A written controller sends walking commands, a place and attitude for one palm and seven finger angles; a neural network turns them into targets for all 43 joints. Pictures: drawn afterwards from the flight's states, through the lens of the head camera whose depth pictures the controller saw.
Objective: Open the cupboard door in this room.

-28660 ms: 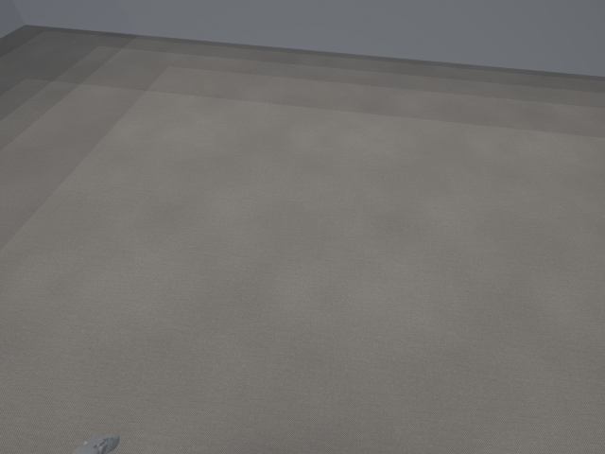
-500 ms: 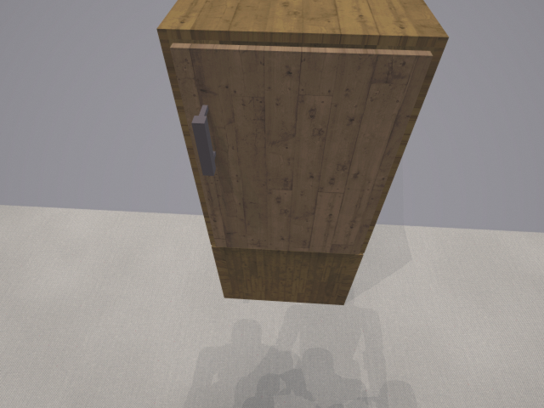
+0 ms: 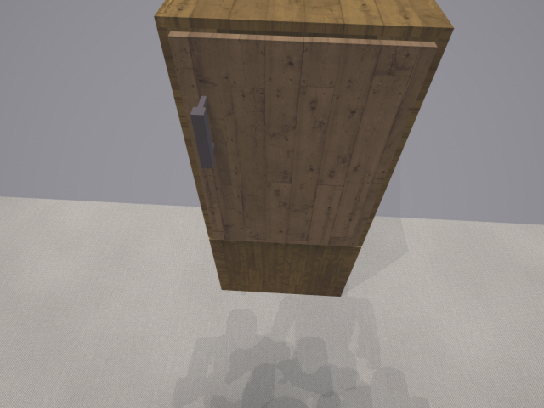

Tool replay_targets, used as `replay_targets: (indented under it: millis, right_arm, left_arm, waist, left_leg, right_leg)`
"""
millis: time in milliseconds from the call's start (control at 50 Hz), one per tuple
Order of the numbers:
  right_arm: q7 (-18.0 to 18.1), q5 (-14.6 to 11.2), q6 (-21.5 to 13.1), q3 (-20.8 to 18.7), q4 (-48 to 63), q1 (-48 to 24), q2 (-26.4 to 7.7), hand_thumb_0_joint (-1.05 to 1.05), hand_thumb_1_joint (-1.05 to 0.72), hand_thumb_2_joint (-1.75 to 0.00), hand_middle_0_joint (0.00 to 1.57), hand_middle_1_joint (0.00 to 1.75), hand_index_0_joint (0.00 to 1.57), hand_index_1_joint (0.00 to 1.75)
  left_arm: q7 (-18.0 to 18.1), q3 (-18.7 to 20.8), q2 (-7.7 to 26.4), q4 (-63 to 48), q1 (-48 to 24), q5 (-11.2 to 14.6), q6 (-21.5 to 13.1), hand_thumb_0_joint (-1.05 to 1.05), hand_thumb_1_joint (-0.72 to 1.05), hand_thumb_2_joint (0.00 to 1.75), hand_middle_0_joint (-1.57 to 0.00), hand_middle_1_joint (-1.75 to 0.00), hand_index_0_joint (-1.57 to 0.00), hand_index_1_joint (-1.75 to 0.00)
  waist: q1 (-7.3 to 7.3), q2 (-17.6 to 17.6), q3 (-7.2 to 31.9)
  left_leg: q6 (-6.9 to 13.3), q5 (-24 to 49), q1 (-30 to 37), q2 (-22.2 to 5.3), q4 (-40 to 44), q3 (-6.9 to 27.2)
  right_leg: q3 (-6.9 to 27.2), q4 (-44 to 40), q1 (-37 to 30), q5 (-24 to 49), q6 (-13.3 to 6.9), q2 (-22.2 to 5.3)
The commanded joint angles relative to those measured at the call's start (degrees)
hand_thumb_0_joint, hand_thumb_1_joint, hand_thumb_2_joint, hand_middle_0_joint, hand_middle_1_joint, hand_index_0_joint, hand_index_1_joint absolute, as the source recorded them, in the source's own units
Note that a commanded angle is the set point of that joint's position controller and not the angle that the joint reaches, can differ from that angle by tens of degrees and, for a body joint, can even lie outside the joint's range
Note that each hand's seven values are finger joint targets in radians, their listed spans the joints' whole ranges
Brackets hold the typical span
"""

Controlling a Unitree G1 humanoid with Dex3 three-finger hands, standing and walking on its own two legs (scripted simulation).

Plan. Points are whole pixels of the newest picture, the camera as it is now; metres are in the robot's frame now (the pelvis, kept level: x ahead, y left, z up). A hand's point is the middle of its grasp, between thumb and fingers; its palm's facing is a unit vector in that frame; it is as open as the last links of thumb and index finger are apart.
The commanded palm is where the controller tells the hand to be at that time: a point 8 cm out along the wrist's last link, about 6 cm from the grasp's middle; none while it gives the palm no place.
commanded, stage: come to a stop and stand still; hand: left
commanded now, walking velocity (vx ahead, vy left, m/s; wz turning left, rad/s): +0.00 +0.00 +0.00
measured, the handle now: (205, 132) +0.57 +0.17 +0.07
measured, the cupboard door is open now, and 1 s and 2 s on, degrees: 0 0 0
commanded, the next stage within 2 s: look again from close up in 1.50 s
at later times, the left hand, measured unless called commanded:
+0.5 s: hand out of the picture -0.11 +0.25 -0.17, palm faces +0.07 -0.97 -0.22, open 7.4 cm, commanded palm none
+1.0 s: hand out of the picture -0.16 +0.25 -0.17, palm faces +0.08 -0.98 -0.15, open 7.3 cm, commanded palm none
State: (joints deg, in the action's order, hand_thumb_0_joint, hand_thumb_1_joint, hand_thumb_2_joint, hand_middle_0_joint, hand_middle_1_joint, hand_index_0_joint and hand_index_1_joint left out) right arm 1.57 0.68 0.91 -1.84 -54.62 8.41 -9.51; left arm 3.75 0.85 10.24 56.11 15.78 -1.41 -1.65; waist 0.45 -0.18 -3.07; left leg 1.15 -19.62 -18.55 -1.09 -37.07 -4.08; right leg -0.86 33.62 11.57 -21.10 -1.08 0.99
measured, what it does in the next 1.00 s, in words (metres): walks backwards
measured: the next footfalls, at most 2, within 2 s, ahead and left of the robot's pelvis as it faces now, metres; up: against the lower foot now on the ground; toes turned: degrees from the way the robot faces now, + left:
right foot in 1.02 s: -0.18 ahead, -0.02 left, +0.00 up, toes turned -2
left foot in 1.24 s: -0.13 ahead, +0.20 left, +0.00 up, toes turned +3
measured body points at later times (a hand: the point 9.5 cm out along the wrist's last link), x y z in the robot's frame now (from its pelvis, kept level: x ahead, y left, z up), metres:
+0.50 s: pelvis -0.08 +0.05 +0.01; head -0.09 +0.07 +0.46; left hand -0.11 +0.30 -0.15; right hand -0.03 -0.19 -0.14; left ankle +0.02 +0.10 -0.73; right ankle -0.05 -0.10 -0.72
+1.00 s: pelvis -0.17 +0.08 +0.01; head -0.21 +0.10 +0.46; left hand -0.16 +0.31 -0.16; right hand -0.16 -0.14 -0.14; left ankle -0.05 +0.13 -0.73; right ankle -0.22 -0.02 -0.71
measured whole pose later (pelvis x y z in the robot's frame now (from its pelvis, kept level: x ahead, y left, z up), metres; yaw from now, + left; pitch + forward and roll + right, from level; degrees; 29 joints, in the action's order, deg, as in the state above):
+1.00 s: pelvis -0.17 +0.08 +0.01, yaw +1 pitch -1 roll -1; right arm 2.0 2.1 2.2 -1.8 -61.3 19.6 -6.9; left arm 1.6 1.3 9.2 58.5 21.0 -1.0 1.5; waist -0.7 1.2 4.7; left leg 4.5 -1.9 -17.9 4.5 -17.6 -3.6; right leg -3.7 33.9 9.2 -26.1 -3.5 1.5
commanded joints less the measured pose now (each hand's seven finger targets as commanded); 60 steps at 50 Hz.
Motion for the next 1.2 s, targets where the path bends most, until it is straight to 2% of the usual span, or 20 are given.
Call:
replay_targets:
  millis: [0, 40, 80, 140, 200, 500, 560, 600, 640, 660, 680, 700, 720, 820, 900, 960, 1000, 1020, 1060, 1180]
  right_arm:
    - [-0.4, -0.2, -1.6, -1.4, 4.3, 8.9, -4.9, 0.00, -0.90, -0.90, 0.20, 0.30, 0.20, 0.30]
    - [-0.2, 0.5, -1.5, -1.2, 5.0, 7.1, -7.2, 0.00, -0.90, -0.90, 0.20, 0.30, 0.20, 0.30]
    - [-0.4, 0.4, -1.6, -0.7, 6.4, 2.6, -8.0, 0.00, -0.90, -0.90, 0.20, 0.30, 0.20, 0.30]
    - [-0.7, 0.5, -1.7, -0.8, 6.5, 3.9, -8.5, 0.00, -0.90, -0.90, 0.20, 0.30, 0.20, 0.30]
    - [-0.8, 0.8, -1.5, -1.3, 5.7, 5.4, -10.3, 0.00, -0.90, -0.90, 0.20, 0.30, 0.20, 0.30]
    - [-0.8, 0.5, 0.2, -1.5, 1.1, 5.3, -9.4, 0.00, -0.90, -0.90, 0.20, 0.30, 0.20, 0.30]
    - [-0.7, 0.5, 1.1, -1.7, -0.4, 8.2, -7.3, 0.00, -0.90, -0.90, 0.20, 0.30, 0.20, 0.30]
    - [-0.4, 0.7, 2.1, -2.5, -2.6, 15.6, -5.5, 0.00, -0.90, -0.90, 0.20, 0.30, 0.20, 0.30]
    - [-0.5, -0.1, 1.1, -3.4, -4.6, 24.0, -6.2, 0.00, -0.90, -0.90, 0.20, 0.30, 0.20, 0.30]
    - [-0.8, -0.2, -0.3, -2.5, -4.2, 23.9, -5.7, 0.00, -0.90, -0.90, 0.20, 0.30, 0.20, 0.30]
    - [-0.5, 0.7, -1.6, -2.1, -3.2, 20.8, -7.3, 0.00, -0.90, -0.90, 0.20, 0.30, 0.20, 0.30]
    - [0.4, 0.8, -2.1, -1.8, -1.0, 15.1, -9.8, 0.00, -0.90, -0.90, 0.20, 0.30, 0.20, 0.30]
    - [0.6, 0.7, -2.1, -1.7, 0.6, 9.6, -10.3, 0.00, -0.90, -0.90, 0.20, 0.30, 0.20, 0.30]
    - [0.1, 0.8, -1.7, -1.1, 0.4, 4.7, -7.4, 0.00, -0.90, -0.90, 0.20, 0.30, 0.20, 0.30]
    - [0.4, 0.9, -0.5, -1.3, -2.8, 10.9, -6.4, 0.00, -0.90, -0.90, 0.20, 0.30, 0.20, 0.30]
    - [0.1, 0.7, 0.3, -1.8, -4.4, 13.3, -6.3, 0.00, -0.90, -0.90, 0.20, 0.30, 0.20, 0.30]
    - [0.2, -0.2, 1.1, -1.3, -4.2, 14.3, -1.9, 0.00, -0.90, -0.90, 0.20, 0.30, 0.20, 0.30]
    - [0.0, 0.4, 1.5, -1.7, -4.0, 14.9, -2.1, 0.00, -0.90, -0.90, 0.20, 0.30, 0.20, 0.30]
    - [-1.1, 0.2, 1.1, -1.9, -4.6, 16.2, -3.6, 0.00, -0.90, -0.90, 0.20, 0.30, 0.20, 0.30]
    - [-0.5, 0.8, -1.3, 0.0, -5.2, 18.9, -1.4, 0.00, -0.90, -0.90, 0.20, 0.30, 0.20, 0.30]
  left_arm:
    - [0.4, 1.8, 9.4, -6.5, 2.6, 0.6, -0.7, 0.00, 0.90, 0.90, -0.20, -0.30, -0.20, -0.30]
    - [0.2, 1.5, 7.2, -7.8, 1.7, 0.5, 1.1, 0.00, 0.90, 0.90, -0.20, -0.30, -0.20, -0.30]
    - [-0.3, 1.0, 6.9, -6.8, 3.2, 0.1, 1.9, 0.00, 0.90, 0.90, -0.20, -0.30, -0.20, -0.30]
    - [-1.0, 0.9, 8.1, -6.5, 2.9, 0.0, 1.6, 0.00, 0.90, 0.90, -0.20, -0.30, -0.20, -0.30]
    - [-1.5, 0.9, 8.2, -6.9, 2.5, 0.0, 2.3, 0.00, 0.90, 0.90, -0.20, -0.30, -0.20, -0.30]
    - [-2.1, 1.1, 6.0, 0.6, 14.2, -0.4, 2.6, 0.00, 0.90, 0.90, -0.20, -0.30, -0.20, -0.30]
    - [-2.1, 1.6, 7.2, 1.1, 11.6, -0.3, 2.6, 0.00, 0.90, 0.90, -0.20, -0.30, -0.20, -0.30]
    - [-1.5, 2.6, 8.7, -0.8, 2.1, -0.2, 2.8, 0.00, 0.90, 0.90, -0.20, -0.30, -0.20, -0.30]
    - [-0.7, 3.4, 10.3, -4.3, -10.3, -0.4, 2.0, 0.00, 0.90, 0.90, -0.20, -0.30, -0.20, -0.30]
    - [-0.9, 2.8, 9.1, -4.0, -8.9, -0.4, 1.9, 0.00, 0.90, 0.90, -0.20, -0.30, -0.20, -0.30]
    - [-1.4, 1.9, 5.7, -2.7, -1.7, 0.2, 2.2, 0.00, 0.90, 0.90, -0.20, -0.30, -0.20, -0.30]
    - [-1.5, 1.9, 4.4, -1.6, 4.4, 0.7, 2.3, 0.00, 0.90, 0.90, -0.20, -0.30, -0.20, -0.30]
    - [-1.9, 2.1, 4.6, -0.2, 8.2, 0.2, 2.7, 0.00, 0.90, 0.90, -0.20, -0.30, -0.20, -0.30]
    - [-1.9, 1.7, 2.2, 4.1, 14.2, -0.4, 3.8, 0.00, 0.90, 0.90, -0.20, -0.30, -0.20, -0.30]
    - [-1.7, 1.5, 2.0, 4.2, 16.2, 0.1, 4.4, 0.00, 0.90, 0.90, -0.20, -0.30, -0.20, -0.30]
    - [-1.5, 1.6, 1.8, 6.1, 21.9, 0.4, 4.2, 0.00, 0.90, 0.90, -0.20, -0.30, -0.20, -0.30]
    - [-0.7, 2.2, 6.1, 4.6, 17.5, -0.4, 3.5, 0.00, 0.90, 0.90, -0.20, -0.30, -0.20, -0.30]
    - [-0.5, 2.5, 8.4, 1.3, 8.0, -0.6, 3.4, 0.00, 0.90, 0.90, -0.20, -0.30, -0.20, -0.30]
    - [-0.5, 1.3, 4.9, -2.3, -3.9, 0.4, 0.9, 0.00, 0.90, 0.90, -0.20, -0.30, -0.20, -0.30]
    - [-2.4, 1.5, 5.2, 2.2, 6.7, 0.2, 1.5, 0.00, 0.90, 0.90, -0.20, -0.30, -0.20, -0.30]
  waist:
    - [-2.97, 7.4, 11.6]
    - [-0.69, -6.2, 4.3]
    - [1.34, -6.9, -3.9]
    - [0.35, -1.3, -1.6]
    - [-0.29, -5.2, -0.7]
    - [1.02, 0.7, -0.5]
    - [-1.55, 5.6, 0.8]
    - [-6.61, 13.5, 2.7]
    - [-11.89, 12.5, -0.5]
    - [-10.42, 5.7, -5.2]
    - [-5.83, -11.1, -8.1]
    - [-1.60, -18.9, -8.5]
    - [1.37, -15.9, -5.9]
    - [3.53, -3.9, -0.2]
    - [1.21, -8.1, 0.9]
    - [2.31, -2.9, -3.1]
    - [-0.12, 14.9, -4.4]
    - [-3.21, 13.1, -4.1]
    - [-5.79, 8.6, -7.0]
    - [-2.08, 1.7, -5.6]
  left_leg:
    - [1.9, 12.2, 6.8, 1.0, 6.3, 1.1]
    - [5.3, 24.6, 5.2, -7.4, 9.2, 10.0]
    - [6.1, 11.6, -3.9, -7.6, 14.3, 14.4]
    - [4.0, -0.3, -2.6, -4.9, 15.3, 13.1]
    - [4.0, -15.6, -4.0, -6.7, 22.5, 17.2]
    - [0.8, -16.1, -4.3, -2.0, 22.2, 10.6]
    - [-0.8, -7.1, 5.8, 2.3, 8.2, 5.0]
    - [-1.4, 1.5, 17.1, 5.0, -13.6, 1.4]
    - [0.3, -1.9, 20.5, -0.3, -16.2, 7.6]
    - [0.6, -5.3, 14.4, -1.7, -0.1, 8.9]
    - [0.9, -16.9, 4.3, -6.2, 19.3, 19.5]
    - [3.5, -23.2, -5.8, -12.9, 29.6, 30.6]
    - [6.3, -29.1, -14.1, -14.8, 32.9, 32.6]
    - [5.3, -17.6, -13.2, -9.5, 31.7, 22.3]
    - [1.3, -15.4, -2.1, -8.1, 36.0, 20.1]
    - [-4.4, -9.2, -4.1, -4.2, 34.3, 13.6]
    - [-5.1, -0.3, -0.4, 4.7, 6.9, 2.0]
    - [-3.2, 0.6, 5.6, 4.7, -8.7, 4.5]
    - [-0.8, 2.9, -0.4, 1.0, -16.1, 5.9]
    - [0.6, -2.8, 9.0, 0.8, 10.6, 2.5]
  right_leg:
    - [6.2, 4.3, -6.8, 58.4, -3.3, -10.7]
    - [2.2, 1.6, 2.5, 16.4, -1.2, -4.6]
    - [1.8, -3.0, 2.6, 0.1, -1.2, -2.4]
    - [3.9, -6.5, 3.3, -0.4, -2.1, -3.7]
    - [1.6, -4.0, 4.3, -4.7, -1.5, -2.2]
    - [3.7, -10.4, 4.5, -9.3, -2.8, -2.8]
    - [8.7, -17.4, 16.7, -16.8, -4.6, -6.9]
    - [13.3, -25.1, 31.3, -20.9, -6.6, -13.4]
    - [12.1, -20.8, 39.0, -14.6, -5.1, -15.2]
    - [9.7, -10.6, 35.3, -13.1, -3.1, -11.3]
    - [5.3, 4.7, 29.3, -10.4, -1.5, -3.6]
    - [2.1, 13.3, 22.2, -4.5, 0.2, -0.3]
    - [4.1, 20.2, 14.1, -1.0, -0.8, -2.1]
    - [0.9, 28.1, 8.8, -0.2, -0.3, -1.0]
    - [-4.0, 7.4, 2.2, -8.8, -1.9, 1.4]
    - [-4.0, -16.1, -8.4, -2.5, -3.8, 2.1]
    - [14.7, -29.3, 4.0, -14.9, -9.6, -14.2]
    - [18.5, -32.3, 17.0, -16.5, -13.1, -21.3]
    - [10.4, -28.0, 18.0, -8.3, -10.1, -15.3]
    - [7.4, -15.1, 15.4, -19.4, -5.2, -8.6]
